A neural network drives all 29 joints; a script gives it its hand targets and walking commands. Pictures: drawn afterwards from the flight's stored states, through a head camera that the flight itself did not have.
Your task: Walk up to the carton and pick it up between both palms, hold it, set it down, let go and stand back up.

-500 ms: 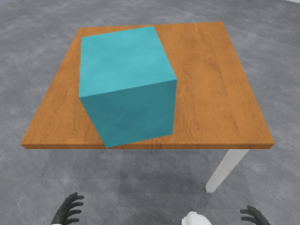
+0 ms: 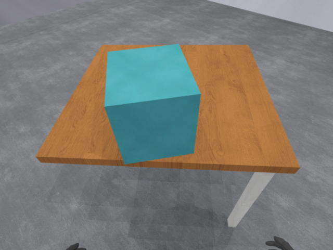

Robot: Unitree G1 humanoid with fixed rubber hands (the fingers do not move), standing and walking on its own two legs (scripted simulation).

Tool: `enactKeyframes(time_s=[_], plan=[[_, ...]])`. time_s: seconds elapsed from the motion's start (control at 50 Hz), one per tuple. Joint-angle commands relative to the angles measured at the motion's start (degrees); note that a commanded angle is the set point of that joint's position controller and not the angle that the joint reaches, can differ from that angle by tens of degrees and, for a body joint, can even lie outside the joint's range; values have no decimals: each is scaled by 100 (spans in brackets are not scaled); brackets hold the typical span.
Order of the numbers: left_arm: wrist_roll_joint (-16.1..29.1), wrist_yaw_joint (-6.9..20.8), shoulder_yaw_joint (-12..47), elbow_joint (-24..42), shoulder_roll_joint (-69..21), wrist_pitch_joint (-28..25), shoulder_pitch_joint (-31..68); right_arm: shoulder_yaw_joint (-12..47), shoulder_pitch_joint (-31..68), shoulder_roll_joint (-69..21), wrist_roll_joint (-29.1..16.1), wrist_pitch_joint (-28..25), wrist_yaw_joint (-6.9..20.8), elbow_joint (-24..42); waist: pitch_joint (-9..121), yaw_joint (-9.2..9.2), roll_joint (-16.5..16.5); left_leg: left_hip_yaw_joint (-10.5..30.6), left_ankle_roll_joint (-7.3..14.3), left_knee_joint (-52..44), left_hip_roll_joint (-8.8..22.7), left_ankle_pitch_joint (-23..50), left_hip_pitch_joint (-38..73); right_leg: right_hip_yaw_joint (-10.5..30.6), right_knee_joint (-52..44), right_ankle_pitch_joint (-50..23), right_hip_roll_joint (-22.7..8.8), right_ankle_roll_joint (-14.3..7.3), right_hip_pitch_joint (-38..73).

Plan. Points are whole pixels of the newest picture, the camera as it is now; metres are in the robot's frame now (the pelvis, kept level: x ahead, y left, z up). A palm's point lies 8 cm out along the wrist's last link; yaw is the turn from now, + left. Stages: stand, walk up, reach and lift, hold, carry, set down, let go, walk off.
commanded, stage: walk up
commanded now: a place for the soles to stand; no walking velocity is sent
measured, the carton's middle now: (151, 103) +0.52 +0.07 +0.06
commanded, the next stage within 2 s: none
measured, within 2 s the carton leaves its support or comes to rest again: neither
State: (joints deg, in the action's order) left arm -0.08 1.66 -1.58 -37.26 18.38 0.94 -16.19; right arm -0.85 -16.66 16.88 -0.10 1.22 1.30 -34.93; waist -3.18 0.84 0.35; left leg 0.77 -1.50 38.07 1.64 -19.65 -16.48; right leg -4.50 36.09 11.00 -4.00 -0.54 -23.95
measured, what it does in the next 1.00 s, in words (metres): walks ahead: left foot, then right foot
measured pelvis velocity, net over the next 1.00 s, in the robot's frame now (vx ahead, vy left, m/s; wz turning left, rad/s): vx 0.11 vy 0.11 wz -0.03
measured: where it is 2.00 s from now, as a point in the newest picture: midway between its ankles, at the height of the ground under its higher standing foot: outside the picture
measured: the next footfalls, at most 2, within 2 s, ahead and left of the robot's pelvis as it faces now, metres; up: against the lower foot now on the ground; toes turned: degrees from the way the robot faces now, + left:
left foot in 0.66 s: +0.09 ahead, +0.19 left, +0.00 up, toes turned +8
right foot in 0.98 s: +0.17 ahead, +0.02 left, +0.00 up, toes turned -5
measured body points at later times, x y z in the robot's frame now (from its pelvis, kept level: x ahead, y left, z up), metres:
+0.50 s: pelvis +0.02 +0.02 +0.00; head +0.03 +0.02 +0.45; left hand +0.10 +0.31 -0.10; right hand +0.14 -0.25 -0.10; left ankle +0.00 +0.14 -0.68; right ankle +0.10 -0.12 -0.72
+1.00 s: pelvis +0.11 +0.11 -0.01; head +0.14 +0.10 +0.44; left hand +0.29 +0.35 -0.09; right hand +0.10 -0.15 -0.14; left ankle +0.05 +0.19 -0.72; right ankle +0.20 +0.02 -0.72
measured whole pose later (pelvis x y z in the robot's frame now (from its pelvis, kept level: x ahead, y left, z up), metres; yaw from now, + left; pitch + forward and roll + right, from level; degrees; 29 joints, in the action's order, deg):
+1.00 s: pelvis +0.11 +0.11 -0.01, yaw -2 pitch -1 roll -1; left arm -1.6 -0.8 -1.7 -32.6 14.0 -1.1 -13.8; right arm 0.6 -25.9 16.3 1.6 1.1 -0.1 -41.2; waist -5.3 -4.7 -2.1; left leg -9.4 3.0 40.5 1.3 -28.6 -10.5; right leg -1.9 37.3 11.3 2.7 -2.4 -23.9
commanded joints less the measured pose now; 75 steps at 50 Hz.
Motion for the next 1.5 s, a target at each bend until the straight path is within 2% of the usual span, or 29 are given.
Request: enactKeyframes(time_s=[0.0, 0.1, 0.26, 0.34, 0.36, 0.4, 0.44, 0.56, 0.6, 0.62, 0.64, 0.66, 0.68, 0.74, 0.82, 0.92, 0.96, 0.98, 1.0, 1.02, 1.04, 1.1, 1.18, 1.22, 1.26, 1.32, 1.36, 1.42, 1.48], plan=[[7, -80, -280, 555, 991, -94, 64, -298, -105, 804, -17, -155, 6, 466, 113, -84, 425, 366, 374, -613, 27, -623, -470, 1326, -1505, 2227, -703, -242, 144], [27, -71, -273, 574, 928, -46, 91, -308, -390, 729, 66, -150, -48, 350, 241, -137, 642, 371, 557, -714, 35, -894, -500, 1161, -1497, 2381, -628, -191, 259], [-46, -84, -257, 568, 652, -102, -246, -358, 192, 947, 12, -168, -74, 477, 235, 71, -530, 962, 620, -1401, 509, -858, -1071, 560, -523, 860, -262, -173, 960], [-40, -47, -298, 649, 773, -129, -47, -319, 69, 858, 37, -129, -29, 444, -33, 33, -51, 871, 525, -1253, 406, -1101, -1366, 715, -614, 844, -417, -223, 1044], [-238, -266, -448, 498, 940, -186, -1157, -296, -104, 920, 234, -16, 140, 471, 338, 107, -256, 520, 507, -549, 54, -2144, -1463, 1237, -1129, 2835, -533, -290, 1445], [-224, -482, -720, 259, 1477, -184, -1590, -366, -442, 755, 333, 150, 251, 539, 205, 174, 734, -249, 124, 1999, -229, -1811, -2199, 3458, -2494, 4663, -2268, -903, 1558], [-309, -578, -738, 338, 1476, -208, -1149, -415, -477, 832, 341, 195, 280, 655, -73, -43, 557, 174, 113, 2239, 234, -1182, -2076, 3506, -2424, 4139, -2459, -1243, 1192], [-365, -516, -717, 492, 1141, -196, -95, -327, -885, 431, 141, 163, 404, 425, -171, -459, 1288, -313, 154, 760, 286, -1109, -124, 982, -2009, 3157, -1275, -664, -210], [-336, -433, -556, 580, 807, -125, 224, -393, -1853, 503, 181, 37, 324, 8, -129, -944, 510, -1051, 93, -143, -233, -198, 1262, 235, -673, 3744, -640, -418, -1045], [-353, -444, -472, 689, 522, -110, 94, -495, -2132, 846, 233, 11, 268, -60, -195, -1180, -588, -502, 229, -749, -111, -713, 1759, -284, 744, 3680, -26, -187, -1780], [-308, -399, -315, 839, 72, -86, -105, -579, -2240, 1366, 277, -15, 258, -11, -311, -1206, -1993, 1686, 682, -1533, 947, -1940, 1432, -401, 2556, 3426, 649, -146, -2460], [-126, -472, -344, 913, 59, -3, -100, -612, -1289, 1730, 274, 45, 186, 237, -663, -874, -1686, 3210, 1403, -2607, 1721, -3355, 300, 611, 3031, 2916, 635, 18, -2469], [-163, -471, -396, 843, 291, 24, -239, -629, -942, 1771, 269, 121, 65, 342, -728, -708, -1115, 3083, 1620, -2921, 1787, -3590, -212, 933, 3365, 2374, 519, 2, -2017], [-206, -419, -384, 698, 490, -108, -552, -442, -465, 1307, 291, 24, -47, 175, -937, -302, -730, 2494, 1346, -2516, 1631, -2216, -258, 1095, 3134, 1414, 251, 156, -1790], [-146, -301, -305, 708, 299, -174, -352, -259, -875, 941, 317, -119, -116, -101, -715, -404, -164, 1228, 1211, -1949, 1527, 840, 369, 931, 1853, 990, 339, 152, -1408], [-128, -251, -224, 732, 109, -262, -217, -123, -871, 941, 128, -108, -199, -235, 86, -230, -389, 82, 632, -619, 1205, 4005, 533, 240, -203, -316, 595, -184, 460], [-202, -304, -377, 723, 430, -284, -582, -68, -855, 873, 99, -130, -179, -133, 810, 107, -366, -193, 600, 428, 941, 3666, -202, 650, -432, -1129, 441, -454, 2136], [-201, -344, -473, 758, 851, -279, -992, -32, -851, 708, 86, -132, -172, 35, 1226, 246, 512, -315, 255, 1788, 468, 2312, -876, 2350, -565, -2195, -653, -903, 2830], [-111, -383, -451, 716, 849, -209, -958, 33, -1136, 541, 130, -74, -180, 116, 1313, 183, 970, -313, 11, 2339, -120, -1034, -1255, 3518, -789, -2337, -1593, -1584, 2734], [-59, -441, -440, 639, 926, -169, -876, -78, -1026, 669, 129, 97, -247, 92, 1014, 227, 807, 9, 106, 2388, 35, -2181, -1129, 3967, -869, -2024, -1978, -1994, 2122], [-95, -457, -417, 763, 734, -130, -585, -79, -798, 736, 186, 191, -265, 234, 859, 133, 380, 196, 113, 2426, 116, -2126, -1159, 3828, -1033, -1622, -1749, -1942, 1731], [-121, -461, -306, 825, 591, -44, -1, -98, -760, 436, 104, 126, -193, 234, 133, -73, 441, 151, 25, 1585, 98, -1761, -818, 2561, -1213, -1318, -1188, -1450, 755], [-48, -302, -197, 786, 646, 43, 807, -132, -1081, 490, 157, -80, -193, 255, 553, -379, 772, -258, 48, -433, -6, 958, 808, 1472, -683, -1179, -399, -688, -80], [22, -193, -166, 845, 470, 85, 695, -310, -564, 980, 184, -140, -228, 565, 289, -263, 29, 931, 452, -1169, 891, 563, 657, 1160, -1, 88, 140, -215, -579], [-137, -156, -259, 550, 576, 225, 244, -353, 12, 1293, 120, -145, -296, 645, -42, -136, -841, 2147, 1410, -1713, 1972, 597, -893, 627, 1338, 1548, 482, 150, 467], [-159, -79, -277, 405, 697, 170, 76, -366, 269, 1206, 134, -112, -300, 688, -6, -97, -838, 1458, 1134, -1401, 1564, 941, 84, 666, 929, 1319, 383, 135, -51], [-158, -50, -224, 579, 553, 119, 219, -361, 177, 1273, 156, -133, -297, 607, 166, -123, -1227, 1078, 1030, -882, 1374, 2859, 295, 444, 405, 981, 334, 85, 203], [-126, -79, -123, 433, 460, -21, 122, -368, -244, 1383, 2, -143, -272, 573, 717, -257, -953, 569, 867, -136, 1203, 4763, 1039, 471, -147, -617, 231, 24, 608], [-78, -71, -236, 481, 872, -45, 288, -313, -262, 1035, -55, -146, -247, 691, 1202, -319, -495, 178, 597, -98, 748, 3909, 786, 816, 108, -2273, -53, -111, 1288]])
